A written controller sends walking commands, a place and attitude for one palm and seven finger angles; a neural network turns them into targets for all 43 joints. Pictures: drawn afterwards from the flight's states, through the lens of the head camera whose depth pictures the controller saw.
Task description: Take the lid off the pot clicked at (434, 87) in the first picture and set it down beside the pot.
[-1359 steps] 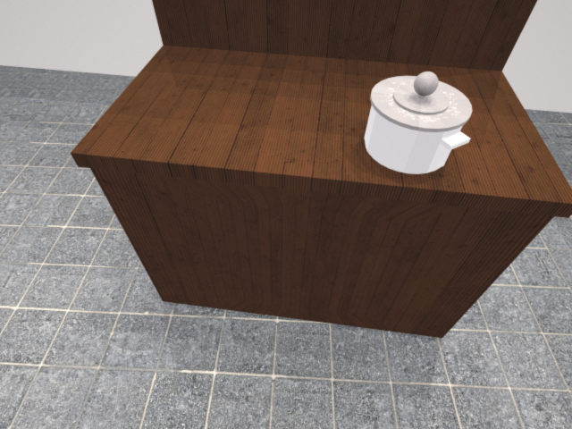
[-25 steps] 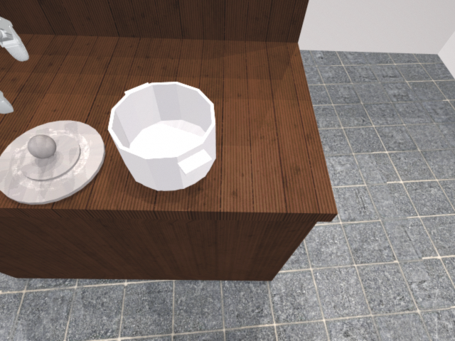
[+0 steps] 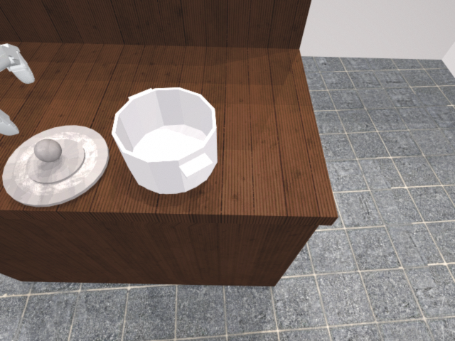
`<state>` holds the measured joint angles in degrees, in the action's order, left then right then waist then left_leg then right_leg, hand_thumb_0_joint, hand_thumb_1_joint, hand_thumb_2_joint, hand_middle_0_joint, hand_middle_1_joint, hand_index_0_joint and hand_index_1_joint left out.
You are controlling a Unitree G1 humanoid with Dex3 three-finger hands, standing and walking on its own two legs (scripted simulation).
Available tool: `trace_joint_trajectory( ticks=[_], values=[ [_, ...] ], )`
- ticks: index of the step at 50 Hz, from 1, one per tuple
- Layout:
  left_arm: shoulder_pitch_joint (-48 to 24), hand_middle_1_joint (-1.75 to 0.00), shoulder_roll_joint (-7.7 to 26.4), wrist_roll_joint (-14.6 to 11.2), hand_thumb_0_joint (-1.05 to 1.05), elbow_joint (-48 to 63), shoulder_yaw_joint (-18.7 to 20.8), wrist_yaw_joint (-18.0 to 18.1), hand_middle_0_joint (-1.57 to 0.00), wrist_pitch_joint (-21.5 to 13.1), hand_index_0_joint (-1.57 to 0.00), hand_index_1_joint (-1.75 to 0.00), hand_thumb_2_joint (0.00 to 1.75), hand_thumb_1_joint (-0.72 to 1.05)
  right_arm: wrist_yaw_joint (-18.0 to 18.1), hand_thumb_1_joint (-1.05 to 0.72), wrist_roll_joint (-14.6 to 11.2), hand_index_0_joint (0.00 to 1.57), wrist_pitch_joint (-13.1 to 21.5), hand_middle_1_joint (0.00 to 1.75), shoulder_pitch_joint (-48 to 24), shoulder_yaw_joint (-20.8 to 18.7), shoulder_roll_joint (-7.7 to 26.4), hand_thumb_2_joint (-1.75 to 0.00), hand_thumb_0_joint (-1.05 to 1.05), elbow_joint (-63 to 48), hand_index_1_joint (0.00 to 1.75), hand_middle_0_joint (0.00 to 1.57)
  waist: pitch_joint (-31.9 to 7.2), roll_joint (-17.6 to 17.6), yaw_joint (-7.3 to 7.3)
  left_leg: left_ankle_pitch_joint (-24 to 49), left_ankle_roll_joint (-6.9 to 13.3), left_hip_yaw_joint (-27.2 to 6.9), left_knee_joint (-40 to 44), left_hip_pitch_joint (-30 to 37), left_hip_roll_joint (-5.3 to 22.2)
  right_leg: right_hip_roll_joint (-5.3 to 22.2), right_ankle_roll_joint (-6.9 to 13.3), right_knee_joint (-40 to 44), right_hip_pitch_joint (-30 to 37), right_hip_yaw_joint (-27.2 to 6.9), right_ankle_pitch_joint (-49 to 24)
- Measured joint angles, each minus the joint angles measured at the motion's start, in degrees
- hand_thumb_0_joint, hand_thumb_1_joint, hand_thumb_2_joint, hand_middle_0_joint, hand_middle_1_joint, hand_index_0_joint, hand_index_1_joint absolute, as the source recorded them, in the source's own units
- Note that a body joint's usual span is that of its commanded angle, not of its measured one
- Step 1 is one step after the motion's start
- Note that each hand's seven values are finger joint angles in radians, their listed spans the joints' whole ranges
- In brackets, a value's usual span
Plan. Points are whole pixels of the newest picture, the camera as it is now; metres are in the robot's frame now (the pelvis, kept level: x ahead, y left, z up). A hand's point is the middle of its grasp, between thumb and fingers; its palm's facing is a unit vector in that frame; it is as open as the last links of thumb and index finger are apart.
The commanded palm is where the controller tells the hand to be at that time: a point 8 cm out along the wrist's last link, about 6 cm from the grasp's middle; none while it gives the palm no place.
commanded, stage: draw the hand back to the body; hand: left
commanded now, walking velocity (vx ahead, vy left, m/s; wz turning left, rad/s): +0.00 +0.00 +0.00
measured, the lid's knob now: (48, 150) +0.46 +0.34 +0.04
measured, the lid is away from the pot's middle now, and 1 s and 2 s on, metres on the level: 0.24 0.24 0.24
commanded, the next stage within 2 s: step back with the hand held close in 1.94 s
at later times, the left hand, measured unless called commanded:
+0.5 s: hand (18, 90) +0.41 +0.26 +0.23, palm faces +0.44 -0.87 -0.23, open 10.7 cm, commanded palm +0.34 +0.30 +0.24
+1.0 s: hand (14, 148) +0.31 +0.23 +0.23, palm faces +0.51 -0.82 -0.24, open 8.4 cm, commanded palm +0.26 +0.26 +0.23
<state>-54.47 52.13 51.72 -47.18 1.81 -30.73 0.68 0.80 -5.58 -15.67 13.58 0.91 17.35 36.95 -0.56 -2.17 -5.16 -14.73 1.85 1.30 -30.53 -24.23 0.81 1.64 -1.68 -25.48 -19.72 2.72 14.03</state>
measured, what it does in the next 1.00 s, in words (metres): shifts its weight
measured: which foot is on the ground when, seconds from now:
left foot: down 0.00-1.00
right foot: down 0.00-1.00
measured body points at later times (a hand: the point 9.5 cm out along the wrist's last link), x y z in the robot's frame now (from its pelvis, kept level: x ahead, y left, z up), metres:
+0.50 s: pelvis +0.01 -0.02 +0.01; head +0.03 -0.02 +0.46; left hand +0.38 +0.31 +0.24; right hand +0.15 -0.27 -0.09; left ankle +0.00 +0.10 -0.74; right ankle -0.02 -0.14 -0.74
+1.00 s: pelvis +0.01 -0.06 +0.01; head +0.00 -0.08 +0.46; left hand +0.28 +0.27 +0.24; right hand +0.19 -0.30 -0.09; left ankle +0.00 +0.10 -0.74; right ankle -0.02 -0.14 -0.74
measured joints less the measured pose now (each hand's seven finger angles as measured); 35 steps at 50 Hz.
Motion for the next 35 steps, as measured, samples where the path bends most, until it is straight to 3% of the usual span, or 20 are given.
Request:
trace_joint_trajectory(
  ticks=[9, 11, 13, 15, 18, 21, 24, 28, 35],
  values=[
    [8.1, -0.9, -1.4, -2.9, 0.0, 9.1, 2.0, 0.1, -0.34, 0.7, -0.35, -0.9, 0.58, 0.03, 0.0, -0.9, 0.3, 0.2, 0.5, 0.3, -2.4, 0.3, -0.4, -0.9, 0.01, -1.3, 0.29, 0.2, 0.1, -0.5, 1.54, 0.4, 0.0, -0.5, 0.2, 1.4, -0.3, 0.3, 0.0, -0.1, 1.5, 0.5, 0.0],
    [8.6, -0.9, -4.7, -18.9, 0.0, 8.3, 4.9, 5.7, -0.34, 0.6, -0.35, -0.91, 0.58, 0.03, 0.5, -0.9, 0.3, 0.2, 2.9, 0.3, -1.4, 0.1, -0.7, -0.9, 0.01, -2.4, 0.29, 0.2, 1.3, -0.5, 3.41, 0.5, -0.3, -0.4, 0.7, 3.1, -0.4, 0.3, 0.5, 0.1, 2.9, 0.4, 0.0],
    [10.4, -0.9, -9.0, -31.5, 0.0, 9.2, 7.4, 13.0, -0.34, -0.3, -0.35, -0.91, 0.58, 0.02, 1.2, -0.9, 0.5, 0.2, 5.5, 0.3, -0.8, 1.0, -1.0, -0.9, 0.01, -2.5, 0.29, 0.2, 2.2, -0.1, 4.86, 0.7, -0.5, -0.2, 1.8, 5.1, -0.3, 0.2, 1.1, 0.6, 4.6, 0.2, 0.0],
    [13.6, -0.9, -12.8, -40.0, 0.0, 12.5, 10.4, 19.1, -0.34, -1.2, -0.35, -0.91, 0.58, 0.02, 1.8, -0.9, 0.8, 0.2, 7.7, 0.3, -0.9, 2.2, -1.7, -0.9, 0.01, -2.2, 0.29, 0.2, 2.3, 0.5, 5.39, 1.0, -0.7, 0.2, 2.9, 6.8, -0.1, 0.1, 1.0, 1.3, 5.9, -0.2, -0.3],
    [17.9, -0.9, -17.0, -47.4, 0.0, 17.4, 14.4, 26.2, -0.34, -1.8, -0.35, -0.9, 0.58, 0.03, 2.4, -0.9, 1.7, 0.2, 10.5, 0.3, -1.6, 3.2, -3.1, -0.9, 0.01, -1.4, 0.3, 0.2, 2.2, 1.7, 5.32, 1.1, -1.3, 0.8, 4.2, 9.1, 0.6, -0.6, 0.8, 2.4, 7.8, -0.8, -0.5],
    [20.9, -0.88, -19.8, -51.4, 0.0, 21.5, 17.1, 31.0, -0.34, -1.9, -0.34, -0.89, 0.59, 0.05, 2.6, -0.9, 2.3, 0.2, 13.0, 0.3, -2.2, 3.3, -3.9, -0.9, 0.01, -0.7, 0.3, 0.2, 2.0, 2.1, 5.06, 1.1, -1.9, 1.2, 5.3, 11.3, 1.2, -1.3, 1.3, 3.6, 9.8, -1.2, -0.8],
    [24.2, -0.86, -21.2, -53.7, 0.0, 24.2, 19.3, 33.7, -0.33, -1.8, -0.33, -0.86, 0.6, 0.09, 2.7, -0.9, 2.9, 0.2, 14.5, 0.3, -2.8, 2.9, -3.6, -0.9, 0.01, 0.0, 0.3, 0.2, 1.7, 1.6, 4.7, 1.1, -2.3, 1.5, 6.3, 13.0, 1.7, -1.8, 1.7, 4.5, 11.3, -1.6, -0.9],
    [29.4, -0.81, -22.1, -55.7, 0.0, 28.3, 21.7, 35.4, -0.32, -1.3, -0.32, -0.81, 0.63, 0.15, 2.6, -0.9, 3.2, 0.2, 15.6, 0.3, -2.9, 1.8, -2.6, -0.9, 0.01, 1.0, 0.3, 0.2, 1.4, 0.5, 4.85, 1.2, -2.8, 1.9, 7.6, 14.9, 2.2, -2.3, 2.1, 5.1, 12.7, -1.9, -0.7],
    [35.5, -0.71, -23.6, -57.1, 0.01, 34.0, 22.2, 36.3, -0.29, -1.0, -0.3, -0.72, 0.68, 0.29, 2.6, -0.9, 3.1, 0.2, 16.3, 0.3, -2.9, 0.3, -0.9, -0.9, 0.01, 3.7, 0.3, 0.2, 1.3, -0.3, 6.56, 1.6, -3.5, 1.2, 8.8, 16.4, 2.7, -2.8, 2.9, 4.9, 13.8, -1.2, -0.1]
  ],
)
